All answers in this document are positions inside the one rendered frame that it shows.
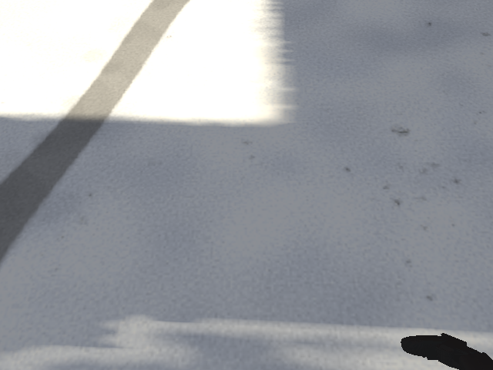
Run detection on right robot hand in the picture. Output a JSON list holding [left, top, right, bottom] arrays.
[[401, 333, 493, 370]]

